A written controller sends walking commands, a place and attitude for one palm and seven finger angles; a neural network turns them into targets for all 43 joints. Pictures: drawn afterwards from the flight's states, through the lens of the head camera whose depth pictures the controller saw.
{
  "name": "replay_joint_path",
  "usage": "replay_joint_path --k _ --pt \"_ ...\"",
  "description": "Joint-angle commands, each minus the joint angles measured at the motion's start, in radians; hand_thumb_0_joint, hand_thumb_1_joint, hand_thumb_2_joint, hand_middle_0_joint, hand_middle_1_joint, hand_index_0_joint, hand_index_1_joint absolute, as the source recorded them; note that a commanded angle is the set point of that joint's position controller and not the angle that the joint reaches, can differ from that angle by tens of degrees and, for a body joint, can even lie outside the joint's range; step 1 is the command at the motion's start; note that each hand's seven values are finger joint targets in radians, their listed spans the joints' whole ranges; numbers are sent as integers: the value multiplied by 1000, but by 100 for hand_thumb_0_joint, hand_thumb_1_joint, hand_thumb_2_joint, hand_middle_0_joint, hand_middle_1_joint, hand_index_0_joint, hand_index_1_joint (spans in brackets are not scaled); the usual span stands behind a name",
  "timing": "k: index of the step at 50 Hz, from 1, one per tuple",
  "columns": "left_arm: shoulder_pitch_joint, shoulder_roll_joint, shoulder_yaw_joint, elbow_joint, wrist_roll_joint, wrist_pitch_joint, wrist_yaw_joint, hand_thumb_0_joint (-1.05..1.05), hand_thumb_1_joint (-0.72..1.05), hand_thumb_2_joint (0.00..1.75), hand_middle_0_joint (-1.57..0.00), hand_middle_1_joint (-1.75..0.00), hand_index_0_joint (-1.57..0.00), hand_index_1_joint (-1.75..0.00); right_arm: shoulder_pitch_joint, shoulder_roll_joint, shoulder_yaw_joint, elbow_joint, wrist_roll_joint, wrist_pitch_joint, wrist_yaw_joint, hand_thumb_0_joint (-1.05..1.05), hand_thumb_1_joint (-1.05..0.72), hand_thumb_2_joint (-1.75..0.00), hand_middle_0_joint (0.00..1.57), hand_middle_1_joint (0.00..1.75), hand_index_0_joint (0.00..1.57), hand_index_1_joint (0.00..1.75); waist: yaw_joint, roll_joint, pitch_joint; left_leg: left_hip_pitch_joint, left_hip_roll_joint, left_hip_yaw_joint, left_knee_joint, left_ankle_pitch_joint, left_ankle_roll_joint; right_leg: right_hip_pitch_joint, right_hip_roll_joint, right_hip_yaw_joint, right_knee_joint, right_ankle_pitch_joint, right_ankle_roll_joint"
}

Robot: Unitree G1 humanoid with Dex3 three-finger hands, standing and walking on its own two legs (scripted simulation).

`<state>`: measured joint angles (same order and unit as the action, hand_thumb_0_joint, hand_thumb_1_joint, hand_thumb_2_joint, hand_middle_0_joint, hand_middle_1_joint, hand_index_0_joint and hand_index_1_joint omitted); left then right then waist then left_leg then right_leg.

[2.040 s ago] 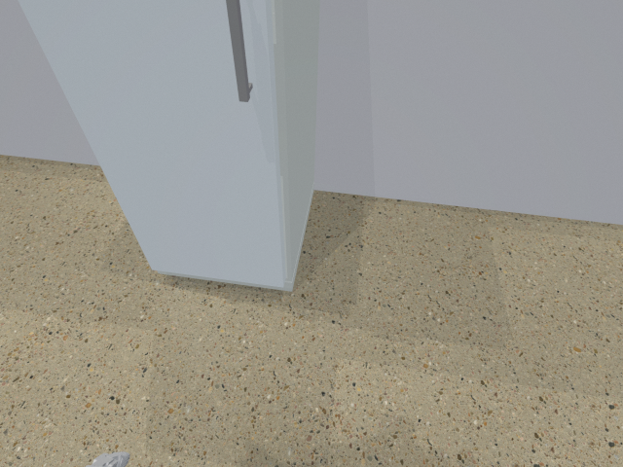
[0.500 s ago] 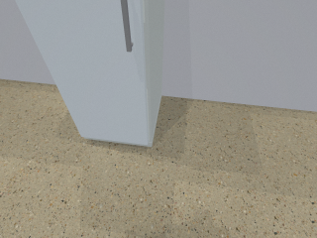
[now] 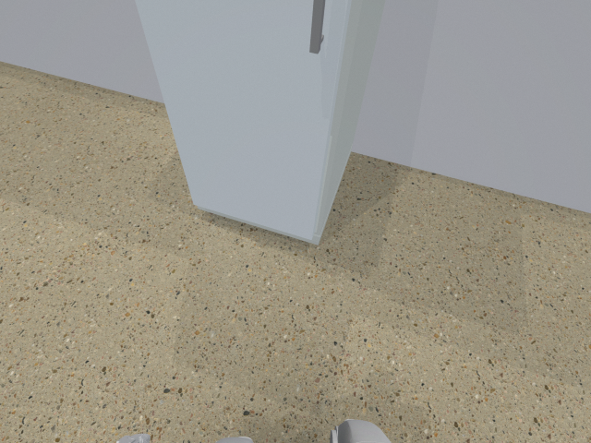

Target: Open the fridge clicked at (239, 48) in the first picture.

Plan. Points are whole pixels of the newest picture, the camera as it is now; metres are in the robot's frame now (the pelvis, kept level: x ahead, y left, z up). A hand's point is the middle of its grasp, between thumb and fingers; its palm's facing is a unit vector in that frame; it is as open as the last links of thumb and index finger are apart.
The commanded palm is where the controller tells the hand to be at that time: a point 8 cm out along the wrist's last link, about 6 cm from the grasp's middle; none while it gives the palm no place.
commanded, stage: walk to a spot facing it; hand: right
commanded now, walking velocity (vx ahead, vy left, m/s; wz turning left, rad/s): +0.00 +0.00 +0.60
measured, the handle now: out of the picture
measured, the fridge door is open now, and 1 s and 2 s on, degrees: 0 0 0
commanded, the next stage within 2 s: none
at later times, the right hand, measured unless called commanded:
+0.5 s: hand out of the picture +0.12 -0.28 -0.16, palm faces -0.23 +0.95 -0.21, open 7.4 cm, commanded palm none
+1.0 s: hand (404, 434) +0.16 -0.17 -0.15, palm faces -0.60 +0.77 -0.22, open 7.4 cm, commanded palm none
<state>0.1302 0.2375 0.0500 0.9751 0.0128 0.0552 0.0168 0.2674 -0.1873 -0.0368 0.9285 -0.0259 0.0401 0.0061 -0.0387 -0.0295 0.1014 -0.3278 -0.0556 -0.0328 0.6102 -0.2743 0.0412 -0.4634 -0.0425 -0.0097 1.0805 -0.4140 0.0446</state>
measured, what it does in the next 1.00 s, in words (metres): steps on the spot, turning left: right foot, then left foot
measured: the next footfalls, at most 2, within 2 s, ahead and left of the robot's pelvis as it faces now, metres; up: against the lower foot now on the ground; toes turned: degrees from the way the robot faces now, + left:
right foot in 0.28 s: +0.03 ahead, -0.15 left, +0.00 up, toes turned +9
left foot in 0.80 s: -0.09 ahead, +0.06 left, +0.00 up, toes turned +36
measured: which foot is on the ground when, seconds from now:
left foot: down 0.00-0.28, up 0.30-0.78, down 0.80-1.00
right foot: up 0.00-0.26, down 0.28-0.80, up 0.82-1.00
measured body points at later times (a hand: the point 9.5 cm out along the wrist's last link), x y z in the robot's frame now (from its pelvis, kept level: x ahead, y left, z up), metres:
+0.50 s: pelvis -0.02 -0.09 +0.02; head +0.01 -0.12 +0.46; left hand -0.02 +0.18 -0.10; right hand +0.14 -0.33 -0.14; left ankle -0.07 +0.07 -0.63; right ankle +0.00 -0.16 -0.73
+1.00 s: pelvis -0.05 -0.08 +0.00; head -0.03 -0.06 +0.45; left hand -0.18 +0.16 -0.14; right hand +0.19 -0.21 -0.13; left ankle -0.12 +0.03 -0.73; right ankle +0.03 -0.18 -0.67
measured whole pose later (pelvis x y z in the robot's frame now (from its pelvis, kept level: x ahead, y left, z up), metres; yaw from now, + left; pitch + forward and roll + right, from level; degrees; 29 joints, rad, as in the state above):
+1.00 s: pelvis -0.05 -0.08 +0.00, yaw +37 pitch -1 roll +1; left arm 0.25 0.24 0.06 0.95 0.02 0.06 0.02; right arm 0.16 -0.21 -0.05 0.89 -0.03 0.05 0.01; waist 0.04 -0.02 0.06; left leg -0.26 -0.02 -0.02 0.54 -0.27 0.00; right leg -0.48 -0.12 -0.06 1.04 -0.41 0.09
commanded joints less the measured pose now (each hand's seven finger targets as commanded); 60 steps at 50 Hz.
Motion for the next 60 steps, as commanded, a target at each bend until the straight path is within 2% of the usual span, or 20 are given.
replay_joint_path --k 1,7,12,14,15,17,20,28,37,38,39,40,41,43,46,53,55,56,58,60 --pt "-22 93 32 -98 2 -34 9 0 90 90 -20 -30 -20 -30 16 -222 -66 -76 5 -30 -23 0 -90 -90 20 30 20 30 10 133 -159 136 249 -367 -270 294 131 -50 -12 31 4 35 23" --pt "-35 69 27 -124 -8 -44 17 0 90 90 -20 -30 -20 -30 35 -241 -81 -69 -2 -15 -18 0 -90 -90 20 30 20 30 -10 171 -171 150 224 -419 -254 322 142 31 25 7 -253 -17 13" --pt "143 85 29 -96 -16 -67 31 0 90 90 -20 -30 -20 -30 -70 -229 -83 -100 3 0 -15 0 -90 -90 20 30 20 30 74 180 -208 -29 144 -400 -166 243 45 353 33 5 -654 127 -20" --pt "142 235 54 -123 3 -74 32 0 90 90 -20 -30 -20 -30 -73 -131 -66 -142 11 5 3 0 -90 -90 20 30 20 30 74 -277 -140 -345 -62 -102 217 -252 -67 445 -370 404 -872 122 -148" --pt "89 219 48 -133 5 -70 33 0 90 90 -20 -30 -20 -30 -87 -174 -80 -131 -6 12 0 0 -90 -90 20 30 20 30 69 -253 -97 -326 8 -90 415 -258 -95 298 -438 430 -879 119 -191" --pt "-9 149 24 -159 12 -75 33 0 90 90 -20 -30 -20 -30 -54 -177 -94 -92 -12 14 20 0 -90 -90 20 30 20 30 2 -85 -32 -268 35 -58 602 -130 -103 186 -294 218 -843 201 -178" --pt "27 122 19 -148 10 -83 32 0 90 90 -20 -30 -20 -30 -37 -144 -78 -79 -5 21 31 0 -90 -90 20 30 20 30 10 -129 -64 -285 52 -11 622 -69 -120 284 -220 65 -790 377 -167" --pt "187 148 41 -86 10 -79 27 0 90 90 -20 -30 -20 -30 -180 -123 -61 -119 0 27 33 0 -90 -90 20 30 20 30 83 -111 -78 -259 108 49 385 -132 -127 431 -304 21 -769 508 -201" --pt "185 176 60 -49 14 -68 8 0 90 90 -20 -30 -20 -30 -152 -110 -56 -116 3 2 22 0 -90 -90 20 30 20 30 65 -154 -146 40 77 130 -26 -56 -59 354 -334 -133 -597 586 -125" --pt "189 167 58 -52 8 -65 3 0 90 90 -20 -30 -20 -30 -102 -138 -60 -104 2 -6 16 0 -90 -90 20 30 20 30 37 -100 -171 179 89 118 -153 63 -42 270 -320 -170 -490 527 -80" --pt "202 123 46 -70 1 -60 -4 0 90 90 -20 -30 -20 -30 -29 -224 -74 -85 -4 -21 3 0 -90 -90 20 30 20 30 3 110 -225 383 259 -74 -240 253 17 86 -253 -236 -281 307 -10" --pt "137 57 24 -128 7 -54 -5 0 90 90 -20 -30 -20 -30 30 -307 -90 -70 2 -29 -13 0 -90 -90 20 30 20 30 -23 326 -203 419 459 -353 -241 660 114 -167 -105 -200 -63 -192 39" --pt "88 77 27 -147 6 -40 7 0 90 90 -20 -30 -20 -30 52 -308 -89 -65 12 -22 -20 0 -90 -90 20 30 20 30 -37 207 -197 362 459 -297 -210 719 169 -171 -105 -59 35 -199 31" --pt "68 97 29 -138 6 -33 12 0 90 90 -20 -30 -20 -30 -46 -262 -90 -88 9 -20 -31 0 -90 -90 20 30 20 30 -6 268 -167 290 365 -278 -234 525 159 -188 -112 -6 79 -101 35" --pt "110 82 31 -104 9 -24 7 0 90 90 -20 -30 -20 -30 -130 -233 -72 -115 5 -20 -23 0 -90 -90 20 30 20 30 52 164 -121 139 288 -181 -240 427 126 -74 -91 -39 17 3 54" --pt "87 79 31 -147 8 -54 -13 0 90 90 -20 -30 -20 -30 -93 -258 -81 -98 -6 -25 -1 0 -90 -90 20 30 20 30 25 216 -73 -1 256 -339 -346 -242 135 93 -20 -79 -312 -55 26" --pt "207 74 29 -117 8 -68 -7 0 90 90 -20 -30 -20 -30 -143 -254 -83 -105 -2 -22 3 0 -90 -90 20 30 20 30 88 213 -83 -107 206 -315 -280 -297 98 288 5 -110 -496 37 15" --pt "290 93 30 -89 6 -80 3 0 90 90 -20 -30 -20 -30 -160 -211 -74 -113 2 -19 7 0 -90 -90 20 30 20 30 125 124 -96 -211 141 -260 -174 -313 54 451 -11 -99 -633 46 11" --pt "376 254 54 -80 20 -94 14 0 90 90 -20 -30 -20 -30 -172 -104 -55 -172 7 -19 24 0 -90 -90 20 30 20 30 150 -340 -63 -463 2 9 354 -318 -45 466 -468 466 -961 -463 -117" --pt "260 176 30 -92 19 -106 19 0 90 90 -20 -30 -20 -30 -207 -152 -82 -145 -10 -21 41 0 -90 -90 20 30 20 30 98 -120 76 -412 91 -36 554 -143 -50 232 -435 415 -1032 -440 -121"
